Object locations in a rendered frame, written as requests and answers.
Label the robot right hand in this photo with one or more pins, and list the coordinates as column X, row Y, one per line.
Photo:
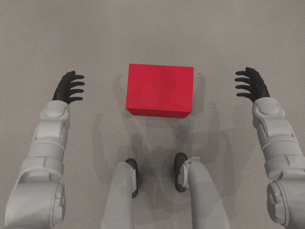
column 257, row 86

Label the right robot shin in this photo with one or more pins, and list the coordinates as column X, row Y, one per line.
column 192, row 159

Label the carton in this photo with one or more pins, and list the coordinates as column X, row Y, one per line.
column 159, row 90

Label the robot left upper arm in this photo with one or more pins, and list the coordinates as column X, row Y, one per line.
column 36, row 205

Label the robot left hand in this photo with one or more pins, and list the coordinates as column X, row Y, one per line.
column 63, row 91

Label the right robot forearm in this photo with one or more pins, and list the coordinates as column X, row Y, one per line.
column 282, row 153

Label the robot right foot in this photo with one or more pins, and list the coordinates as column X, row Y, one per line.
column 180, row 158

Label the robot right upper arm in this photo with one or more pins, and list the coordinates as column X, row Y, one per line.
column 286, row 203

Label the left robot forearm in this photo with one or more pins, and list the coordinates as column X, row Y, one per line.
column 44, row 162

